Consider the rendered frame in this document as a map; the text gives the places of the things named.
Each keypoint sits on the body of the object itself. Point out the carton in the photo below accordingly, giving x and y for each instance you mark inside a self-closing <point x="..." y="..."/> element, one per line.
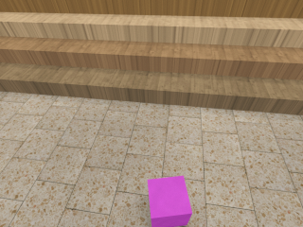
<point x="169" y="202"/>

